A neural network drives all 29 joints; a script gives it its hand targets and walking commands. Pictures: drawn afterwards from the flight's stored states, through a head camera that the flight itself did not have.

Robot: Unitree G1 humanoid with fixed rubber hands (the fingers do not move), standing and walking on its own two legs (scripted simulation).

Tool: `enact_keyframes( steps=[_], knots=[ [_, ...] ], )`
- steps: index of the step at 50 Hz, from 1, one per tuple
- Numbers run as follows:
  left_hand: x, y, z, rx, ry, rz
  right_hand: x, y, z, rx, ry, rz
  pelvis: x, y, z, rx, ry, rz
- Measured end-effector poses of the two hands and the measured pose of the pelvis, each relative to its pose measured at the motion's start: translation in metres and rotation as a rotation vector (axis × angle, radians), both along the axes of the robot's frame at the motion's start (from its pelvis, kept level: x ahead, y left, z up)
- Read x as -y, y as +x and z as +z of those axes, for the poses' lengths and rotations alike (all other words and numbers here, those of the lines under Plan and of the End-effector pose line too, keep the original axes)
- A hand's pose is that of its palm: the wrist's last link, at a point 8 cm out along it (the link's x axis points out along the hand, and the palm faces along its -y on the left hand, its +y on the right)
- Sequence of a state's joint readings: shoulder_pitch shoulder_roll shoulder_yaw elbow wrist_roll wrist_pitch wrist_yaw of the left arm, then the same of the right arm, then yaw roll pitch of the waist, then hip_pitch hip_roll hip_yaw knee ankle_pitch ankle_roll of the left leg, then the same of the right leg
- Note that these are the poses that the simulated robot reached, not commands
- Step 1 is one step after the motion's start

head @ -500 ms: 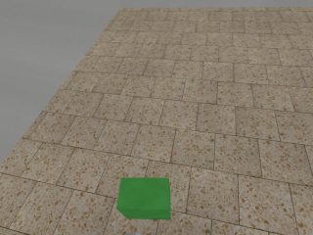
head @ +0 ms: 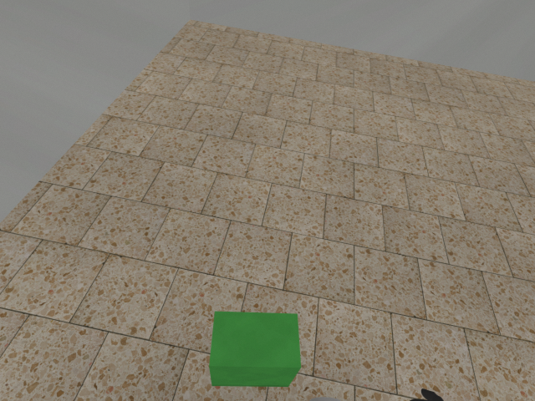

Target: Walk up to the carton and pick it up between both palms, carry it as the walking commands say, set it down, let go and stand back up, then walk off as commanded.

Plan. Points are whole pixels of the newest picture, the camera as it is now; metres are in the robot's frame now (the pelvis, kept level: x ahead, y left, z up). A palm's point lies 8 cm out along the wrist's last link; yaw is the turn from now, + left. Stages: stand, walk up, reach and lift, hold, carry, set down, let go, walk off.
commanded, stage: walk up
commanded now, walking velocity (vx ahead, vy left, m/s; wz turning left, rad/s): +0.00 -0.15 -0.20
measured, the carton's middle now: (253, 350) +0.39 +0.01 -0.65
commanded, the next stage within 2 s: stand in 0.58 s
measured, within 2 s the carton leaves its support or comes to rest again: neither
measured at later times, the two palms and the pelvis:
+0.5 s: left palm out of the picture +0.07 +0.21 -0.13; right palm out of the picture +0.03 -0.27 -0.14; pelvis +0.00 -0.03 +0.00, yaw -2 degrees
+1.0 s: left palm out of the picture +0.00 +0.21 -0.14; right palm out of the picture +0.00 -0.24 -0.14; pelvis +0.00 -0.02 +0.01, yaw -2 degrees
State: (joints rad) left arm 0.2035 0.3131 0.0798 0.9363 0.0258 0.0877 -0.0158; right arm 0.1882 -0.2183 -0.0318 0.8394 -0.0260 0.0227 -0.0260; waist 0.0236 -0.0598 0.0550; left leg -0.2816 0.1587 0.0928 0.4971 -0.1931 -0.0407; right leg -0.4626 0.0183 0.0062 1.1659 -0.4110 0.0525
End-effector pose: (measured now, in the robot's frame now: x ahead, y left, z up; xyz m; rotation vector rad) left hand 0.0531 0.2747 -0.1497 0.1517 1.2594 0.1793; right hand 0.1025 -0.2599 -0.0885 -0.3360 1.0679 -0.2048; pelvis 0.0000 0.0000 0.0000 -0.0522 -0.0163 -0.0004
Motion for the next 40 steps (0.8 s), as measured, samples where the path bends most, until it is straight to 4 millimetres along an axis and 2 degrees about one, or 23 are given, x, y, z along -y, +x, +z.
enact_keyframes(
  steps=[3,6,9,11,13,16,21,24,30,40],
  knots=[
    [0.003,0.011,0.004,0.016,-0.005,-0.023,0.010,-0.011,0.001,-0.001,-0.019,-0.034,-0.001,-0.001,0.001,-0.008,0.000,-0.019],
    [0.009,0.025,0.011,0.040,0.004,-0.058,0.022,-0.030,-0.006,-0.032,-0.016,-0.071,0.003,-0.004,0.000,-0.013,0.006,-0.033],
    [0.021,0.038,0.019,0.078,0.030,-0.094,0.032,-0.050,-0.021,-0.077,0.024,-0.101,0.011,-0.007,-0.003,-0.010,0.021,-0.031],
    [0.029,0.040,0.020,0.101,0.054,-0.102,0.038,-0.061,-0.036,-0.105,0.066,-0.117,0.020,-0.007,-0.009,-0.005,0.052,-0.033],
    [0.041,0.032,0.026,0.092,0.062,-0.101,0.036,-0.071,-0.046,-0.139,0.112,-0.123,0.025,-0.007,-0.006,0.006,0.049,-0.035],
    [0.055,0.021,0.036,0.064,0.061,-0.102,0.027,-0.076,-0.048,-0.163,0.170,-0.127,0.030,-0.004,0.003,0.004,0.059,-0.045],
    [0.067,0.019,0.035,0.060,0.050,-0.087,0.017,-0.078,-0.049,-0.171,0.194,-0.132,0.033,0.000,0.006,0.003,0.053,-0.046],
    [0.069,0.019,0.025,0.055,0.033,-0.079,0.013,-0.076,-0.051,-0.161,0.181,-0.140,0.031,0.002,0.001,0.004,0.030,-0.038],
    [0.074,0.013,0.017,0.031,-0.006,-0.073,0.006,-0.075,-0.042,-0.160,0.169,-0.140,0.030,0.004,0.005,0.017,0.049,-0.042],
    [0.064,-0.020,0.012,-0.065,0.000,-0.050,-0.004,-0.089,-0.046,-0.220,0.164,-0.147,0.022,0.005,0.006,0.022,0.051,-0.038]
  ],
)
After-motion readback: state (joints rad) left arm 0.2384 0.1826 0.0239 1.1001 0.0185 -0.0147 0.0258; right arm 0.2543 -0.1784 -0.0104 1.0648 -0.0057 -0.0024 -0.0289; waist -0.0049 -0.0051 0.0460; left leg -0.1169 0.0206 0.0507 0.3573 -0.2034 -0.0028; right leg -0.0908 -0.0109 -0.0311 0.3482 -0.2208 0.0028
